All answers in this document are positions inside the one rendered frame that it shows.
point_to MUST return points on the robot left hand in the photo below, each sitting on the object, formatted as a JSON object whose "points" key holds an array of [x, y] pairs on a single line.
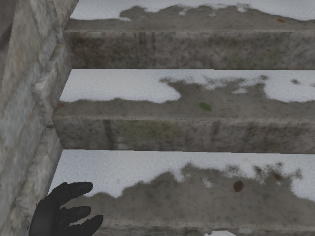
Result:
{"points": [[49, 220]]}

